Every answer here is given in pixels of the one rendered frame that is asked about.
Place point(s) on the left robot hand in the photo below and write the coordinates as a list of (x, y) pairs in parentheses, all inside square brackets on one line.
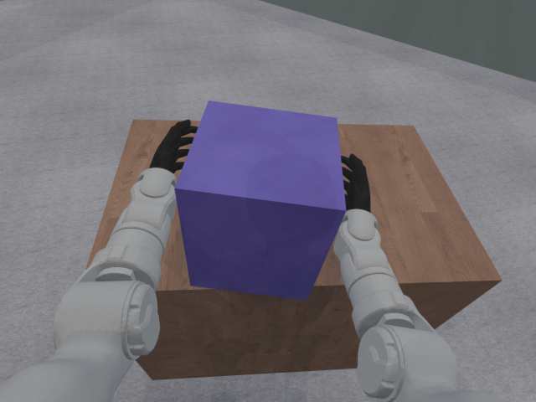
[(168, 151)]

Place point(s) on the left robot forearm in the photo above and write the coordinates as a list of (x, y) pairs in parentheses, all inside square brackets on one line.
[(138, 241)]

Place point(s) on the right robot forearm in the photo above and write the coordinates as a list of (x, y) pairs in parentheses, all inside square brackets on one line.
[(369, 280)]

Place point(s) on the robot right upper arm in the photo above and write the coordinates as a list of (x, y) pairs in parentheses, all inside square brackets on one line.
[(400, 364)]

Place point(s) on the robot left upper arm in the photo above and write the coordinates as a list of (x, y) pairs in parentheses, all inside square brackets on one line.
[(101, 328)]

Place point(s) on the pedestal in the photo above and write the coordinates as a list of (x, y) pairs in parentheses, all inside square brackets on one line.
[(435, 254)]

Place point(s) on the carton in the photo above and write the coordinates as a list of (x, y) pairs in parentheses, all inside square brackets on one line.
[(260, 199)]

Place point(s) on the right robot hand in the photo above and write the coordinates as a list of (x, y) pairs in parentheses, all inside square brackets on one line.
[(358, 194)]

